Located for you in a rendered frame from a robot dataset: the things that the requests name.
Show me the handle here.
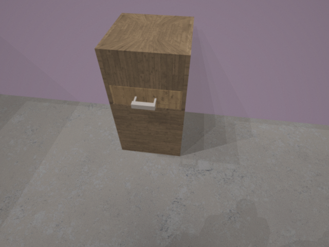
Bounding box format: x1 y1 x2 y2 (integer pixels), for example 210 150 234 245
131 96 157 111

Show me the drawer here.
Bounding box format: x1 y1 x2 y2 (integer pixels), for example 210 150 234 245
109 85 182 110

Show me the cabinet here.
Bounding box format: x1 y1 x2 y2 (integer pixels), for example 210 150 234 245
95 13 194 156

